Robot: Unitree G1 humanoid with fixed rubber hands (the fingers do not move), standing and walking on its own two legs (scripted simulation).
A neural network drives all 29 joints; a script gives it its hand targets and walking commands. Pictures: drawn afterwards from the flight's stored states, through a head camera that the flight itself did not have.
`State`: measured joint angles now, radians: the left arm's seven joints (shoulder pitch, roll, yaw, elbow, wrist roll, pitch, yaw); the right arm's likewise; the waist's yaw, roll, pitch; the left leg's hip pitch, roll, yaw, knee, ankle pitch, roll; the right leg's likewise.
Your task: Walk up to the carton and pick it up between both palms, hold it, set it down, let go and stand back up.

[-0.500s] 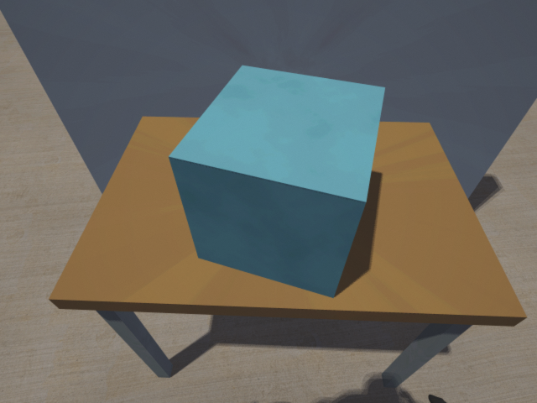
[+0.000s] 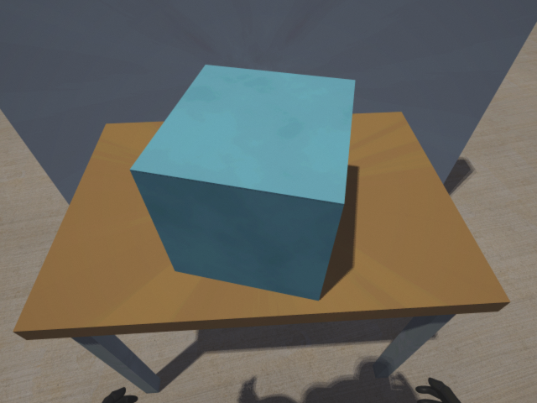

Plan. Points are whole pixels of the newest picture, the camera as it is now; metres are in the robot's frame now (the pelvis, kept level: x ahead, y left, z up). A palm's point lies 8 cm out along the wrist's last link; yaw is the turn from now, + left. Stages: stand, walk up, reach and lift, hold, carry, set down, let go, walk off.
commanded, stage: walk up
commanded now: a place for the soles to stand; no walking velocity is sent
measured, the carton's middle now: (260, 180) +0.47 +0.03 +0.05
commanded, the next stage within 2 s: reach and lift in 1.06 s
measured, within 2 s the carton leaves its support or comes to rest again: neither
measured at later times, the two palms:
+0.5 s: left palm out of the picture +0.10 +0.25 -0.09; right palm out of the picture +0.04 -0.26 -0.11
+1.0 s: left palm out of the picture +0.08 +0.26 -0.09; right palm out of the picture +0.03 -0.25 -0.09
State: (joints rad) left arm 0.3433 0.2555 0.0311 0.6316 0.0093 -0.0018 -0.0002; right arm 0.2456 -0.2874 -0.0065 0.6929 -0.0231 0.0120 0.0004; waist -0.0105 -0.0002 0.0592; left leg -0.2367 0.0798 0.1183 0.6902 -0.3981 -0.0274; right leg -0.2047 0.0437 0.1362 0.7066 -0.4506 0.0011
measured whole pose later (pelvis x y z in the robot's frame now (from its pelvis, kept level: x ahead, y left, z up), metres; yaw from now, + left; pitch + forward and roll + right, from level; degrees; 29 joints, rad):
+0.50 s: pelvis -0.02 +0.01 +0.00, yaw -5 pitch -4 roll -1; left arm 0.29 0.23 0.02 0.64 0.03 0.01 0.01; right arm 0.29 -0.30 -0.02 0.70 -0.01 0.03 -0.01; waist 0.00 0.05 0.12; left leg -0.27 0.05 0.05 0.73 -0.43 -0.01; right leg -0.26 0.07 0.07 0.67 -0.34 -0.01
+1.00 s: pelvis -0.03 +0.01 +0.01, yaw -2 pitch -3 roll +0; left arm 0.26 0.25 0.02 0.74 0.01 0.01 -0.01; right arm 0.36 -0.26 -0.01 0.68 -0.01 -0.01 0.00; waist 0.00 0.00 0.06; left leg -0.24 0.01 0.01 0.58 -0.28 0.00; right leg -0.23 0.01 0.00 0.57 -0.29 -0.01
